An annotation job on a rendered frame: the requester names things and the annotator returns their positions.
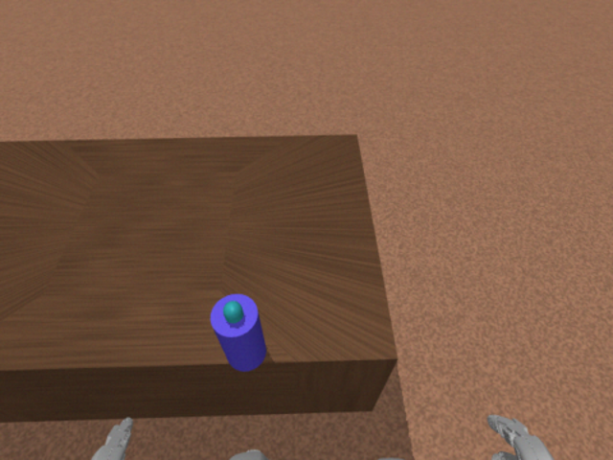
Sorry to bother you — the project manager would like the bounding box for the bottle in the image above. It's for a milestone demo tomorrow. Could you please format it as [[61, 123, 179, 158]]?
[[211, 294, 266, 372]]

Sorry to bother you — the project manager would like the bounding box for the right robot hand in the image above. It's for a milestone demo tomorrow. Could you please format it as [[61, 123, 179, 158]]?
[[488, 415, 554, 460]]

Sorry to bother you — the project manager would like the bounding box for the left robot hand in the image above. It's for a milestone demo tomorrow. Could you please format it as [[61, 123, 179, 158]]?
[[91, 417, 133, 460]]

